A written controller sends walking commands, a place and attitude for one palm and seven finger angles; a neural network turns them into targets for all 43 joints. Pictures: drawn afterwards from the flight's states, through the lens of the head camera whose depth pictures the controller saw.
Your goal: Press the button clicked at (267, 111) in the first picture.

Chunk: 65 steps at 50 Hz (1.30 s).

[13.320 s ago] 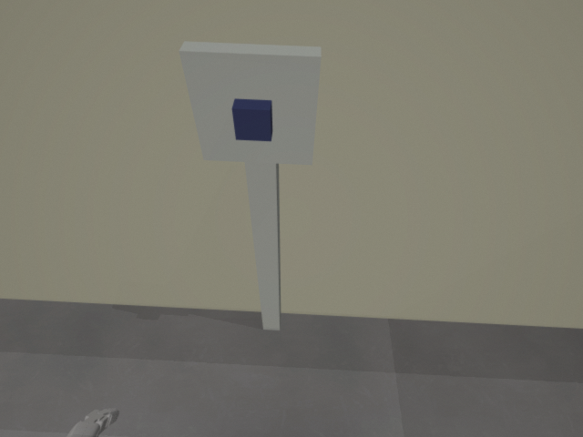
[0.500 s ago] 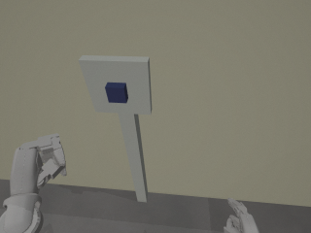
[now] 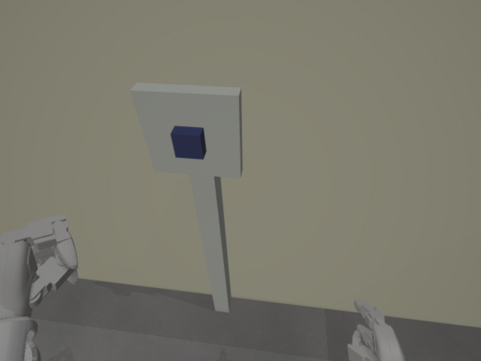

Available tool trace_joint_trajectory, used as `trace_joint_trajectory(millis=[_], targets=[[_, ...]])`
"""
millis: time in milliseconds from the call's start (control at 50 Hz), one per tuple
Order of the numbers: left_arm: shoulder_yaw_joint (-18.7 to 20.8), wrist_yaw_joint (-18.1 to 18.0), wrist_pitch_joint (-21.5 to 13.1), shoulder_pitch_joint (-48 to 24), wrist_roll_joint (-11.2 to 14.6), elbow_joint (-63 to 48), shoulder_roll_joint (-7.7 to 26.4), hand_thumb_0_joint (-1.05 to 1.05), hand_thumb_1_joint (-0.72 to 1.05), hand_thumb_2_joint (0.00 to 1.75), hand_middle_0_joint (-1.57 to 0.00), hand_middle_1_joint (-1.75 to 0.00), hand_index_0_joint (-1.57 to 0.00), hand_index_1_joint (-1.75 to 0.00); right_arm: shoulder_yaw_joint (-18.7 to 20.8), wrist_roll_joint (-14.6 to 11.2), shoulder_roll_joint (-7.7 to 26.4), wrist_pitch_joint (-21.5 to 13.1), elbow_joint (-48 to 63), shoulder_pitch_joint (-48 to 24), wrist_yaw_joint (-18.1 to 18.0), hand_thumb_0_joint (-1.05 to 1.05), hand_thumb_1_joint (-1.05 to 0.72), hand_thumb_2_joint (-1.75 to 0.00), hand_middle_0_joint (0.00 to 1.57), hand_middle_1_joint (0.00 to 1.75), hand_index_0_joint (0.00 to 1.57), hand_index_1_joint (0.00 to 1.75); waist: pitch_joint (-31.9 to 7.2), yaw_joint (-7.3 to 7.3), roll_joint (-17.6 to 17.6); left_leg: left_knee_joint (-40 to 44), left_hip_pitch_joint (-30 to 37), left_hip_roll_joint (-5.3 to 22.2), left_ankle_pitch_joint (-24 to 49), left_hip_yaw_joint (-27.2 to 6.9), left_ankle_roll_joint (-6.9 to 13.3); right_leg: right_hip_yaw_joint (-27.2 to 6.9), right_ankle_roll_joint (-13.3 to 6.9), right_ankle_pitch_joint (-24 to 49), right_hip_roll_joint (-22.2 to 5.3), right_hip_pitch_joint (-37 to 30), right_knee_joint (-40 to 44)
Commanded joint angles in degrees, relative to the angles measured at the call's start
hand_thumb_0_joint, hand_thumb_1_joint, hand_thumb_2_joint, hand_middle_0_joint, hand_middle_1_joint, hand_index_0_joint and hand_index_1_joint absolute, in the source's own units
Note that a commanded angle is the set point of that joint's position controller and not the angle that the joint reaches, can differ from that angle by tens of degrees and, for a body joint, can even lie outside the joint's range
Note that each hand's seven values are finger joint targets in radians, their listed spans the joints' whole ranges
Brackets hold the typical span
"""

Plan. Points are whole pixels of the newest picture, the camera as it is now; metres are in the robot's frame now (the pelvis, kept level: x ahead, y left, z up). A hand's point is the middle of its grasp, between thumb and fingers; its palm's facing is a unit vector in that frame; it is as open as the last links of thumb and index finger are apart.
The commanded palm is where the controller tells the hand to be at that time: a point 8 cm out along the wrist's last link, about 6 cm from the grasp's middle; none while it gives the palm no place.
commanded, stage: draw the hand back to the body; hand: left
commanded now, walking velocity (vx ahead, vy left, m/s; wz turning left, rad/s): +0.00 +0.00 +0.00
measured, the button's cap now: (189, 141) +0.46 +0.17 +0.14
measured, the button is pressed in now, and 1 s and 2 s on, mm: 0 0 0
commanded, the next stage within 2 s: step back with the hand held close in 0.02 s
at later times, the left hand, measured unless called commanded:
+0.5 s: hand (74, 272) +0.17 +0.24 +0.15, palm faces +0.26 -0.83 -0.50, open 3.1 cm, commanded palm +0.11 +0.28 +0.17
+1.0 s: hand out of the picture +0.05 +0.26 +0.17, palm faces +0.45 -0.81 -0.38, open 3.1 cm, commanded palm -0.01 +0.31 +0.17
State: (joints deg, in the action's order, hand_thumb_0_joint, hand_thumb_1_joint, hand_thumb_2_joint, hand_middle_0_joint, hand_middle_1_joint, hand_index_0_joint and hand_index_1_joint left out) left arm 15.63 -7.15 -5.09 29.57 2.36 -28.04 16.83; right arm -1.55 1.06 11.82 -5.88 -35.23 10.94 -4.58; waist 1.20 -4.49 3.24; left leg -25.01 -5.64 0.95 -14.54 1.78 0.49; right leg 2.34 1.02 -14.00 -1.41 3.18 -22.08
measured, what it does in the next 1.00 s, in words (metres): shifts its weight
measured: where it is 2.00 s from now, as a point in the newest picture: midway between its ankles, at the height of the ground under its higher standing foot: outside the picture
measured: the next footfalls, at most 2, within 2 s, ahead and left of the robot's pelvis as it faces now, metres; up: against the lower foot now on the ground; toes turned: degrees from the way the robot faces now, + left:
right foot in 1.30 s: -0.23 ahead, -0.06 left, +0.00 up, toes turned -4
left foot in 1.48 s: -0.15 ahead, +0.09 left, +0.00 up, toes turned -1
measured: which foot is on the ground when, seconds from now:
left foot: down 0.00-1.00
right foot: down 0.00-0.98, up 1.00-1.00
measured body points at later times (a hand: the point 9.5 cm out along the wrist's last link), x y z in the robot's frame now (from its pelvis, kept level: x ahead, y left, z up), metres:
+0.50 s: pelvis -0.03 +0.01 +0.00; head +0.00 +0.01 +0.45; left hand +0.15 +0.28 +0.18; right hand +0.14 -0.24 -0.08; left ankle +0.00 +0.11 -0.74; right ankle -0.02 -0.13 -0.74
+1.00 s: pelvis -0.13 +0.02 -0.03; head -0.13 +0.04 +0.42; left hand +0.02 +0.30 +0.18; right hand +0.03 -0.22 -0.10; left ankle -0.04 +0.11 -0.74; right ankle -0.02 -0.13 -0.74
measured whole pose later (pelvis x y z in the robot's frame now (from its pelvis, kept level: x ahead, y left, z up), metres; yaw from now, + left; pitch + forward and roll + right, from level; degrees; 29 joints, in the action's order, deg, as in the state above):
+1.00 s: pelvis -0.13 +0.02 -0.03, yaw +1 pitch -2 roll -2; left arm 21.0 -10.1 -15.0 32.1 0.5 -36.0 20.5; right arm -0.2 1.0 12.5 -3.3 -33.7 13.4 -4.7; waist 1.2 -0.4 -0.3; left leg -40.1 -26.2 -0.4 -13.5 0.3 2.1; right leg -1.0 1.7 -15.3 -0.4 26.5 -38.7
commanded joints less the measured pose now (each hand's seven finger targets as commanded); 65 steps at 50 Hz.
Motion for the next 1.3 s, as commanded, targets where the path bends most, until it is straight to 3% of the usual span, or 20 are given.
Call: trace_joint_trajectory(millis=[0, 120, 140, 160, 240, 360, 480, 740, 780, 840, 880, 920, 940, 960, 980, 1020, 1060, 1200, 1240, 1280], targets=[[6.09, -0.74, -3.52, -3.42, 0.64, -12.56, 9.17, 0.00, 0.90, 0.90, -1.30, -1.50, -1.30, -1.50, 2.01, -0.26, 5.75, -3.12, 9.50, -7.84, -0.56, 0.00, -0.90, -0.90, 0.20, 0.30, 0.20, 0.30, -2.75, 0.17, -0.93, 3.73, 0.54, 0.19, 12.57, -1.17, 0.11, -0.21, -1.97, 10.01, 1.69, 1.87, 3.05], [6.30, -0.70, -3.35, -6.07, 0.69, -8.91, 9.06, 0.00, 0.90, 0.90, -1.30, -1.50, -1.30, -1.50, 2.09, -0.38, 5.88, -2.57, 8.74, -7.75, -0.77, 0.00, -0.90, -0.90, 0.20, 0.30, 0.20, 0.30, -0.02, 0.78, -1.03, 4.14, 0.03, 0.24, 10.66, -0.59, 0.23, -0.44, -1.82, 7.93, 1.70, 3.53, 4.35], [12.93, -0.58, -5.50, -10.32, 1.03, -13.13, 15.61, 0.00, 0.90, 0.90, -1.30, -1.50, -1.30, -1.50, 2.40, -0.73, 7.54, -1.04, 11.11, -6.39, -0.27, 0.00, -0.90, -0.90, 0.20, 0.30, 0.20, 0.30, 2.98, 2.96, -1.89, 2.41, -4.15, 1.08, 6.95, -1.20, 1.47, -5.43, -1.31, 8.94, -0.96, 9.35, 7.79], [13.37, -0.43, -6.46, -10.00, 0.70, -12.40, 16.07, 0.00, 0.90, 0.90, -1.30, -1.50, -1.30, -1.50, 2.30, -0.72, 6.85, -0.31, 10.59, -6.60, -0.37, 0.00, -0.90, -0.90, 0.20, 0.30, 0.20, 0.30, 2.99, 2.89, -2.56, 1.60, -4.47, 0.65, 5.53, -1.74, 1.37, -5.96, -1.52, 8.66, -1.97, 9.94, 8.64], [7.37, 0.44, -6.42, 0.61, 0.33, -10.76, 9.77, 0.00, 0.90, 0.90, -1.30, -1.50, -1.30, -1.50, 3.22, -0.47, 7.54, 1.70, 11.32, -6.54, 0.25, 0.00, -0.90, -0.90, 0.20, 0.30, 0.20, 0.30, -3.61, 3.56, -2.46, 0.28, -2.88, 1.50, 14.14, -1.29, 1.25, -3.85, -1.05, 15.83, -2.45, 7.66, 4.92], [13.02, -0.45, -7.11, 7.47, 0.75, -16.66, 14.71, 0.00, 0.90, 0.90, -1.30, -1.50, -1.30, -1.50, 4.61, -1.10, 7.28, 4.15, 13.82, -6.76, 0.16, 0.00, -0.90, -0.90, 0.20, 0.30, 0.20, 0.30, -14.30, 3.39, -3.29, -2.12, -2.44, 2.91, 26.82, -1.31, 0.93, -2.43, -0.37, 28.84, -2.41, 2.73, -2.18], [13.70, -1.31, -7.99, 10.18, 0.89, -18.31, 14.59, 0.00, 0.90, 0.90, -1.30, -1.50, -1.30, -1.50, 4.88, -1.50, 6.89, 4.71, 14.85, -6.34, -0.24, 0.00, -0.90, -0.90, 0.20, 0.30, 0.20, 0.30, -12.58, 3.76, 0.02, -1.61, -7.86, 4.37, 25.47, -2.50, 1.11, -2.42, -0.18, 25.71, -1.94, 4.17, -5.82], [12.67, -2.40, -11.95, 2.74, -2.13, -18.23, 12.60, 0.00, 0.90, 0.90, -1.30, -1.50, -1.30, -1.50, 4.67, -1.06, 8.45, -0.51, 14.71, -3.72, -0.60, 0.00, -0.90, -0.90, 0.20, 0.30, 0.20, 0.30, -3.09, 4.38, 1.88, 5.28, -37.17, 7.42, -24.77, -8.07, 4.96, -5.77, -0.29, -5.92, 0.45, 1.80, -12.21], [12.92, -2.64, -12.59, 1.84, -2.26, -18.71, 13.16, 0.00, 0.90, 0.90, -1.30, -1.50, -1.30, -1.50, 4.75, -0.89, 8.00, -1.00, 14.45, -3.06, -0.65, 0.00, -0.90, -0.90, 0.20, 0.30, 0.20, 0.30, -2.67, 4.67, -1.43, -0.23, -33.23, 4.76, -24.10, -6.77, 4.01, -10.04, -1.64, -12.35, -1.43, 8.43, -6.24], [12.12, -3.59, -12.72, 1.27, -1.49, -18.24, 14.04, 0.00, 0.90, 0.90, -1.30, -1.50, -1.30, -1.50, 4.55, -0.50, 6.78, -0.83, 11.62, -1.62, -0.24, 0.00, -0.90, -0.90, 0.20, 0.30, 0.20, 0.30, -3.71, 5.16, -12.15, -22.90, -11.17, -1.47, -11.77, -2.15, -0.15, -20.06, -7.33, -22.60, -11.92, 33.03, 8.30], [10.66, -3.96, -12.21, -0.43, -1.33, -17.91, 13.18, 0.00, 0.90, 0.90, -1.30, -1.50, -1.30, -1.50, 4.03, -0.19, 6.25, -0.26, 10.30, -1.54, 0.02, 0.00, -0.90, -0.90, 0.20, 0.30, 0.20, 0.30, -4.74, 5.85, -14.83, -24.99, -5.15, -0.69, -8.73, -2.95, -0.07, -17.00, -7.49, -19.44, -13.31, 36.85, 8.19], [10.88, -3.93, -12.24, -2.26, -0.99, -18.84, 13.54, 0.00, 0.90, 0.90, -1.30, -1.50, -1.30, -1.50, 3.70, -0.35, 7.02, -0.19, 10.64, -2.06, -0.46, 0.00, -0.90, -0.90, 0.20, 0.30, 0.20, 0.30, -2.86, 6.34, -7.89, -10.30, -6.30, 1.21, -9.14, -5.02, 0.56, -9.96, -3.82, -17.47, -7.31, 35.13, 0.39], [11.17, -3.94, -12.79, -2.31, -0.88, -19.70, 13.42, 0.00, 0.90, 0.90, -1.30, -1.50, -1.30, -1.50, 3.69, -0.27, 8.26, -0.68, 11.40, -3.03, -0.94, 0.00, -0.90, -0.90, 0.20, 0.30, 0.20, 0.30, -0.88, 5.93, 2.78, 2.73, -15.94, 6.13, -16.12, -12.90, 2.94, -6.86, -1.56, -17.29, -1.62, 29.35, -9.94], [11.47, -4.15, -13.19, -3.25, -1.32, -20.88, 13.25, 0.00, 0.90, 0.90, -1.30, -1.50, -1.30, -1.50, 3.95, -0.17, 9.38, -1.63, 11.79, -4.53, -1.54, 0.00, -0.90, -0.90, 0.20, 0.30, 0.20, 0.30, 0.39, 5.88, 15.29, 15.53, -28.86, 16.29, -25.51, -26.60, 7.14, -2.99, 0.63, -12.61, 4.34, 20.53, -28.64], [13.39, -4.55, -13.45, -3.43, -2.11, -19.15, 14.09, 0.00, 0.90, 0.90, -1.30, -1.50, -1.30, -1.50, 4.02, 0.48, 7.04, -2.58, 10.55, -2.62, -1.41, 0.00, -0.90, -0.90, 0.20, 0.30, 0.20, 0.30, -2.48, 5.96, 15.96, 19.82, -34.38, 20.98, -27.06, -31.18, 10.53, -5.60, 0.45, -13.33, 5.85, 15.90, -45.86], [13.31, -3.82, -14.06, -0.93, -1.59, -17.27, 13.75, 0.00, 0.90, 0.90, -1.30, -1.50, -1.30, -1.50, 5.27, 0.15, 6.95, -3.21, 9.21, -2.50, -0.01, 0.00, -0.90, -0.90, 0.20, 0.30, 0.20, 0.30, -5.18, 5.24, 5.76, 15.06, -28.84, 19.59, -18.31, -24.36, 10.18, -8.03, -0.09, -13.93, 5.09, 17.56, -51.17], [13.78, -3.91, -13.84, 0.94, -0.89, -18.68, 13.67, 0.00, 0.90, 0.90, -1.30, -1.50, -1.30, -1.50, 5.73, -0.26, 7.04, -3.73, 9.90, -4.08, 0.71, 0.00, -0.90, -0.90, 0.20, 0.30, 0.20, 0.30, -6.42, 4.31, 3.76, 10.78, -23.64, 16.50, -11.19, -18.13, 9.69, -5.80, 0.34, -13.27, 4.34, 18.71, -45.34], [10.88, -2.44, -13.19, 4.78, 0.98, -22.78, 13.41, 0.00, 0.90, 0.90, -1.30, -1.50, -1.30, -1.50, 4.00, 0.66, 6.16, -4.85, 7.17, -3.54, 2.52, 0.00, -0.90, -0.90, 0.20, 0.30, 0.20, 0.30, -9.75, 4.23, 14.30, 15.54, -14.10, 9.94, -9.65, -11.02, 1.50, 3.25, -2.26, -15.77, 6.43, 6.43, -4.97], [12.40, -1.89, -13.85, 4.93, 1.13, -22.29, 15.91, 0.00, 0.90, 0.90, -1.30, -1.50, -1.30, -1.50, 4.12, 0.42, 5.24, -3.76, 6.34, -2.16, 2.50, 0.00, -0.90, -0.90, 0.20, 0.30, 0.20, 0.30, -9.99, 4.43, 3.19, 2.06, -7.23, 4.17, -1.34, -3.31, -2.03, -1.95, -4.68, -6.45, -0.58, 10.90, 9.48], [16.28, -2.52, -14.37, 5.13, 1.90, -22.33, 20.49, 0.00, 0.90, 0.90, -1.30, -1.50, -1.30, -1.50, 3.54, -0.16, 4.80, -2.31, 7.15, -4.59, 1.41, 0.00, -0.90, -0.90, 0.20, 0.30, 0.20, 0.30, -7.86, 3.45, -12.45, -25.11, -10.57, -2.49, -6.72, 0.00, -3.36, -14.18, -9.00, 9.12, -16.65, 21.01, 11.48]])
